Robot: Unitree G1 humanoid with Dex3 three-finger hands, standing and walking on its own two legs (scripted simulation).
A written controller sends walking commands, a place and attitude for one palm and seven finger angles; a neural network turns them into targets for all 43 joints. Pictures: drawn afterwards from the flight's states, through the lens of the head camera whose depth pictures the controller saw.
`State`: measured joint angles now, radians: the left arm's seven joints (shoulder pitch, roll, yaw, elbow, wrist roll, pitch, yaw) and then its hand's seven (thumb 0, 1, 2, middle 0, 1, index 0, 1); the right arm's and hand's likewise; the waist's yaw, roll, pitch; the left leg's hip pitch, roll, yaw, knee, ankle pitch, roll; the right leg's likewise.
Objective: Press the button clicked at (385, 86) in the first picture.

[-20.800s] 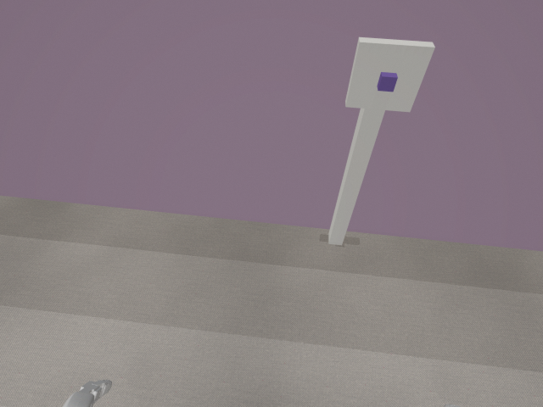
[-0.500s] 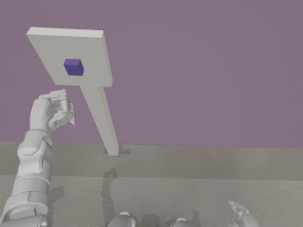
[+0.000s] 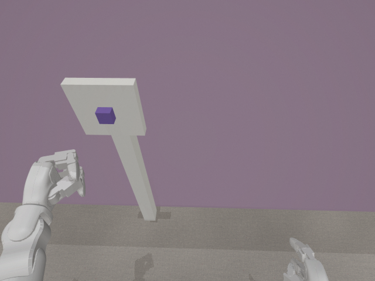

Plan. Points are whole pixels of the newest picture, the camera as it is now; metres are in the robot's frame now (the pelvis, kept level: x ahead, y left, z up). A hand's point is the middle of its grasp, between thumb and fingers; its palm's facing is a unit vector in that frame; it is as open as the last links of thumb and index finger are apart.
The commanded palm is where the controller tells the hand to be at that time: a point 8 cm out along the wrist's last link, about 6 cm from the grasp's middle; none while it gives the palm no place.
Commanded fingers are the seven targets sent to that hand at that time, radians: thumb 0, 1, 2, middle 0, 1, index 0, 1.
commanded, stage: draw the hand back to the body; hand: left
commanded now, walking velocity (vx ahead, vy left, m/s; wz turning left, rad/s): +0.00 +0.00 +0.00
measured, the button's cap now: (106, 114) +0.51 +0.25 +0.07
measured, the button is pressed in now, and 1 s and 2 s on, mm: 0 0 0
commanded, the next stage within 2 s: step back with the hand held close in 0.92 s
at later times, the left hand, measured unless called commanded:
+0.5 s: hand (45, 194) +0.22 +0.24 +0.16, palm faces +0.36 -0.85 -0.37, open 3.1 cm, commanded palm +0.17 +0.28 +0.19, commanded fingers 0.00 0.90 0.90 -1.30 -1.50 -1.30 -1.50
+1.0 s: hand (23, 217) +0.18 +0.23 +0.18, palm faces +0.40 -0.83 -0.38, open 3.1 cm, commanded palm +0.13 +0.28 +0.20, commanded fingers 0.00 0.90 0.90 -1.30 -1.50 -1.30 -1.50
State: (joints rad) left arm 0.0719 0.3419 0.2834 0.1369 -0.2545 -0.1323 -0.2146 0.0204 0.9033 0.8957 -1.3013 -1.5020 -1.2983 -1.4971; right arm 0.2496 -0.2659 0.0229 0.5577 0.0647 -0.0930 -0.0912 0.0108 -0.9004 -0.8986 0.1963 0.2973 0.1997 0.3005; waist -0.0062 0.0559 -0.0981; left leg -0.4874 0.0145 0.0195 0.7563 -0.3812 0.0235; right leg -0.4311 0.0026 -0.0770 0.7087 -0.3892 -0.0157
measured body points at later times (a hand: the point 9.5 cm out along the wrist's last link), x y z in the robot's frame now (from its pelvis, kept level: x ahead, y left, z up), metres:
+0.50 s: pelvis +0.02 +0.00 +0.03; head +0.01 -0.03 +0.47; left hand +0.20 +0.28 +0.18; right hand +0.21 -0.22 -0.06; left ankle +0.00 +0.10 -0.71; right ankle -0.02 -0.11 -0.71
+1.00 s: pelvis +0.00 +0.00 +0.03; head -0.03 -0.03 +0.48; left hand +0.15 +0.27 +0.21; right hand +0.19 -0.22 -0.05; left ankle +0.00 +0.10 -0.71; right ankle -0.02 -0.11 -0.71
